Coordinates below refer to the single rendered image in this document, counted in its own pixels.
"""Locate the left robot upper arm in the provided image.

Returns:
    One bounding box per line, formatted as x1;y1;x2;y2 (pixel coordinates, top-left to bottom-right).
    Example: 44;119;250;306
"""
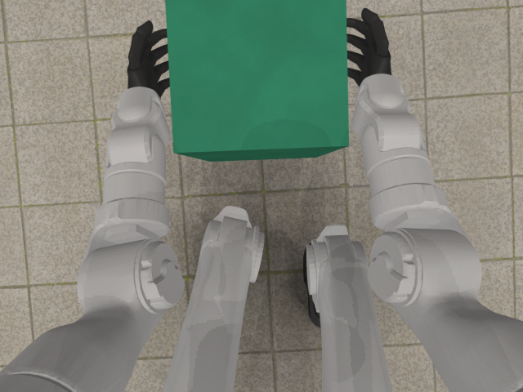
0;238;184;392

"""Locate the carton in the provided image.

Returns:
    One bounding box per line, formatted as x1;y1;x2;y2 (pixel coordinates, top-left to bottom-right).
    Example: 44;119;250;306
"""
165;0;349;162

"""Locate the right robot forearm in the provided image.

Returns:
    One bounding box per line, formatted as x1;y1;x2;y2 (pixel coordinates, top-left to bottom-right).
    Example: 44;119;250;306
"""
351;73;482;278

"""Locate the left robot shin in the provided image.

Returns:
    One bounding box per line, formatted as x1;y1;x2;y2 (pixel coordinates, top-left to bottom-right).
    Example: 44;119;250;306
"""
199;206;252;260

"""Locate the robot right thigh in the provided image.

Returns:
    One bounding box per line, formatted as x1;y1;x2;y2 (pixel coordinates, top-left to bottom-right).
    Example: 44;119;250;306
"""
306;235;392;392

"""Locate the left robot forearm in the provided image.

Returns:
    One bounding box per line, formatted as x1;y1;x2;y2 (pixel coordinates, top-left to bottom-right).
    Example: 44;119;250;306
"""
77;87;171;305

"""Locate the right robot upper arm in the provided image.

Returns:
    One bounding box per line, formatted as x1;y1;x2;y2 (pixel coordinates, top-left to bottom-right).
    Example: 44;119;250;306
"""
367;228;523;392

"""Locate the robot right hand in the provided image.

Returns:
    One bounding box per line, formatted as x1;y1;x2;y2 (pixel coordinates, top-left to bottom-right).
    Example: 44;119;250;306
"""
346;8;391;86

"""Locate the robot left hand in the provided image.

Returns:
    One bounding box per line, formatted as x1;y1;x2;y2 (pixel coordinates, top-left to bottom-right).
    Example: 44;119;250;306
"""
127;20;170;100

